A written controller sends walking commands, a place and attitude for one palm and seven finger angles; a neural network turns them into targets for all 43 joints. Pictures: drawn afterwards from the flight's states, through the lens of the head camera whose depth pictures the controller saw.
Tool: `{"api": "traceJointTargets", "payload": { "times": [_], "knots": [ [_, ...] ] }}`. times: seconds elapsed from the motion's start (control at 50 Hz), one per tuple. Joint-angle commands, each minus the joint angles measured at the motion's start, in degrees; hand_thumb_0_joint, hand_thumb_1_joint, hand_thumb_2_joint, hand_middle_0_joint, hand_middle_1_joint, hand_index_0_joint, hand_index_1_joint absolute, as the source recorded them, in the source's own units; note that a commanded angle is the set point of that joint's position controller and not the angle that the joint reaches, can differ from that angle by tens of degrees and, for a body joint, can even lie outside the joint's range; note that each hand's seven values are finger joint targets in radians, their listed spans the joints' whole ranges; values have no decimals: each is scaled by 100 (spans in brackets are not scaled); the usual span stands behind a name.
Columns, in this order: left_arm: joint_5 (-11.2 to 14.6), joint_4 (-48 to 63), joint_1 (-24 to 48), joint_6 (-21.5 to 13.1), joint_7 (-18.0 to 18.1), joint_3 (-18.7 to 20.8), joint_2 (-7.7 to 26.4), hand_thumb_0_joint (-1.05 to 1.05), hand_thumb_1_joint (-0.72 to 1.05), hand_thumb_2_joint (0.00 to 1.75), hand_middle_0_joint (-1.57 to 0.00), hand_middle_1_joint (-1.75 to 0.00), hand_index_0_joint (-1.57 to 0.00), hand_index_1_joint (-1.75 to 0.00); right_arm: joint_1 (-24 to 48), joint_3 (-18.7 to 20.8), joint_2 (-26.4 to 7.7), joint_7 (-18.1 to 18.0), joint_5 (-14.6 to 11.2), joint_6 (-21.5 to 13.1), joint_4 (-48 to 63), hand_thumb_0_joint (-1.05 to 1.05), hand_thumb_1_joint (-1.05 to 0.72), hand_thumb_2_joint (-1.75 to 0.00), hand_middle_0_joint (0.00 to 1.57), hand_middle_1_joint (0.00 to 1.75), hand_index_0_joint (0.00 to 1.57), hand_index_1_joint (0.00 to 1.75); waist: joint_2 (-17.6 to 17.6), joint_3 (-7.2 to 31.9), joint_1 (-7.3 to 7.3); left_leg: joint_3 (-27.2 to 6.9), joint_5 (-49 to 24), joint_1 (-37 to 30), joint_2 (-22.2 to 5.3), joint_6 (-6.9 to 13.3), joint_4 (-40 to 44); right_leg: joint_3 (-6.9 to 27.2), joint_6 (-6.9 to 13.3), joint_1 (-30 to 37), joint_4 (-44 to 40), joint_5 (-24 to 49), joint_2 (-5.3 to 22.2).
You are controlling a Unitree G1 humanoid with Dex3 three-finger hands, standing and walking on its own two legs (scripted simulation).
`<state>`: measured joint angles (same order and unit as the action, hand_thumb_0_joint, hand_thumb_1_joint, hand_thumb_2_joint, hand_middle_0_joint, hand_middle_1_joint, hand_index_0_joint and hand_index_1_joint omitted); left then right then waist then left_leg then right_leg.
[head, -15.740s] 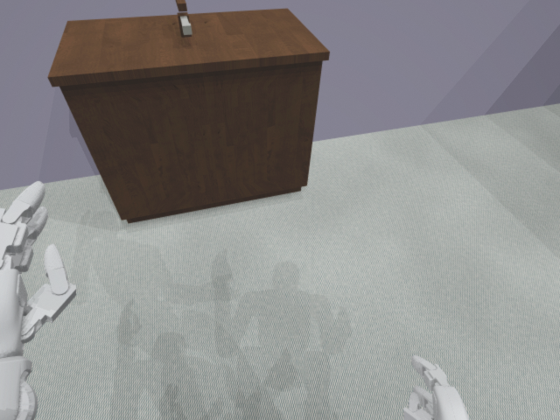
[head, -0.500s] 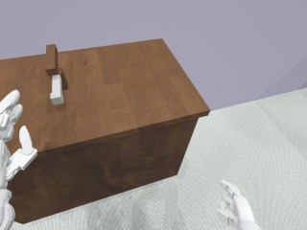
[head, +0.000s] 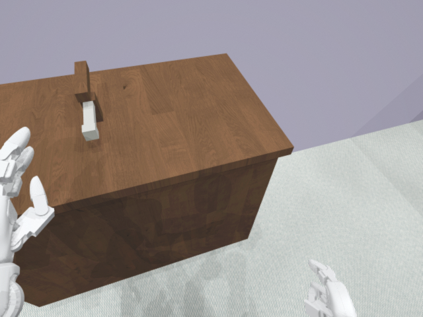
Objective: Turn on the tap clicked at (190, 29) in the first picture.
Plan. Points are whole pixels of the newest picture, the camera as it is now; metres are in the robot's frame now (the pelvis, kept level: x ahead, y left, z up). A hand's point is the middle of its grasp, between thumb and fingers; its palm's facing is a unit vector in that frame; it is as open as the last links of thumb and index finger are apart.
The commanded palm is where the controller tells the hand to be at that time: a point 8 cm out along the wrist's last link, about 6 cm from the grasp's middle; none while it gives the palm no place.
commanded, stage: look again from close up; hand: left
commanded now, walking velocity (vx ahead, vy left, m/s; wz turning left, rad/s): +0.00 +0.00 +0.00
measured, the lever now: (90, 132) +0.46 +0.32 +0.05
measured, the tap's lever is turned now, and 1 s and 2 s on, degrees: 0 0 0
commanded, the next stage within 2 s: turn the palm inward beside the body in 0.36 s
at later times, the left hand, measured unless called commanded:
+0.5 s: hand (47, 196) +0.23 +0.25 +0.17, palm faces +0.40 -0.79 -0.46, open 7.5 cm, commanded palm +0.15 +0.28 +0.17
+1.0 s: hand (60, 234) +0.19 +0.22 +0.15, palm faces +0.60 -0.75 -0.27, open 7.5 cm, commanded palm +0.15 +0.24 +0.15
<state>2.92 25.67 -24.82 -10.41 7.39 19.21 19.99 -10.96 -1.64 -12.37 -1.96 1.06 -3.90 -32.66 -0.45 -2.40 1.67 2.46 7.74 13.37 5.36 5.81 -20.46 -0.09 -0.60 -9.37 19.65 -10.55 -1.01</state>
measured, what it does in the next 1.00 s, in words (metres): shifts its weight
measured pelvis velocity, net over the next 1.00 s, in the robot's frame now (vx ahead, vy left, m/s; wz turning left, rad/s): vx -0.01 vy -0.09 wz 0.06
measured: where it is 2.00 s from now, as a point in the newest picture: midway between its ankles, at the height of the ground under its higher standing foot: outside the picture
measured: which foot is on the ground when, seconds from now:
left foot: down 0.00-1.00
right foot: down 0.00-1.00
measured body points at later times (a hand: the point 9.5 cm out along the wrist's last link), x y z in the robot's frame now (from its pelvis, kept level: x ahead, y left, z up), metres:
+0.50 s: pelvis +0.00 -0.01 +0.00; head +0.03 +0.00 +0.45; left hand +0.20 +0.29 +0.20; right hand +0.20 -0.22 -0.07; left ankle +0.04 +0.03 -0.74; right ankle +0.00 -0.13 -0.74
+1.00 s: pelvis -0.01 -0.09 -0.02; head -0.03 -0.11 +0.43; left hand +0.15 +0.26 +0.17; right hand +0.19 -0.30 -0.11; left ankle +0.04 +0.03 -0.74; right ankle +0.00 -0.12 -0.74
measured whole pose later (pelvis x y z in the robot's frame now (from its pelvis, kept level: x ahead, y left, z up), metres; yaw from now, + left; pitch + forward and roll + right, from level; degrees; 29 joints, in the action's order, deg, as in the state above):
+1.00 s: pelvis -0.01 -0.09 -0.02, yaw +3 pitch -3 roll +0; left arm 8.2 13.6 -15.8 -4.3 6.9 23.8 20.6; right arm -10.1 -2.0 -14.5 -3.8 0.6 -6.9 -40.3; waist -3.0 0.5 4.6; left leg -2.6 15.9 18.8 1.2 0.6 -37.3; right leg -6.3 5.9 -12.7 34.0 -19.3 -6.0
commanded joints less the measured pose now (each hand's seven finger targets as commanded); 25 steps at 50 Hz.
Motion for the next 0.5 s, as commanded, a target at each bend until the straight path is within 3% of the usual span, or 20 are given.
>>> {"api": "traceJointTargets", "payload": {
  "times": [0.0, 0.1, 0.22, 0.24, 0.26, 0.34, 0.42, 0.44, 0.46, 0.48],
  "knots": [
    [-9, 1229, 364, -398, 91, 605, 939, 0, 90, 90, -20, -30, -20, -30, 644, 280, -725, -93, 1, -316, 924, 0, -90, -90, 20, 30, 20, 30, -409, 866, -9, -980, 442, -208, -926, -808, 713, 61, 145, 292, -74, 232, 75],
    [32, 1087, 227, -365, 84, 610, 910, 0, 90, 90, -20, -30, -20, -30, 648, 298, -714, -101, -9, -281, 913, 0, -90, -90, 20, 30, 20, 30, -154, 910, -15, -848, 120, -310, -868, -772, 517, 102, 160, 260, -217, 344, 135],
    [46, 1202, 431, -349, 80, 511, 881, 0, 90, 90, -20, -30, -20, -30, 635, 290, -718, -115, -21, -263, 896, 0, -90, -90, 20, 30, 20, 30, -313, 884, -43, -853, 6, -444, -838, -800, 537, 59, 136, 145, -238, 345, 94],
    [36, 1314, 513, -346, 92, 588, 1011, 0, 90, 90, -20, -30, -20, -30, 692, 287, -740, -125, -19, -262, 904, 0, -90, -90, 20, 30, 20, 30, -538, 874, -40, -868, -6, -456, -834, -807, 560, 77, 142, 129, -213, 348, 85],
    [41, 1371, 551, -357, 87, 485, 894, 0, 90, 90, -20, -30, -20, -30, 659, 263, -700, -128, -14, -262, 906, 0, -90, -90, 20, 30, 20, 30, -568, 891, -43, -924, -65, -461, -853, -849, 595, 34, 144, 168, -154, 361, 68],
    [47, 1494, 498, -352, 114, 660, 1088, 0, 90, 90, -20, -30, -20, -30, 676, 272, -722, -145, 0, -262, 929, 0, -90, -90, 20, 30, 20, 30, -616, 972, -16, -944, -251, -536, -855, -907, 635, 3, 135, 212, -92, 412, 21],
    [100, 1255, 214, -302, 97, 585, 910, 0, 90, 90, -20, -30, -20, -30, 646, 276, -695, -136, -8, -215, 933, 0, -90, -90, 20, 30, 20, 30, -224, 1006, -14, -811, -567, -520, -820, -869, 430, 25, 147, 283, -227, 528, 90],
    [-403, 2937, 5440, -1177, 203, 1970, 5737, 0, 90, 90, -20, -30, -20, -30, -651, -973, -1130, -488, -463, -222, 1816, 0, -90, -90, 20, 30, 20, 30, -1071, 165, -510, -1199, 1333, 1699, -776, -423, 528, 46, -290, 1775, 559, -345, -558],
    [-867, -709, 3982, -121, -226, 1747, 2253, 0, 90, 90, -20, -30, -20, -30, 203, 209, -460, -241, 268, -406, 514, 0, -90, -90, 20, 30, 20, 30, -1003, 1617, 229, -994, -1315, -793, -770, -882, 32, 10, 268, 64, 878, 476, -282],
    [-117, -602, 2587, 27, -353, 842, 1274, 0, 90, 90, -20, -30, -20, -30, 83, 263, -640, 89, 296, -432, 406, 0, -90, -90, 20, 30, 20, 30, -230, 1455, -257, -1139, -2482, -1602, -931, -1346, 17, -441, 280, -866, 828, -196, -419]
  ]
}}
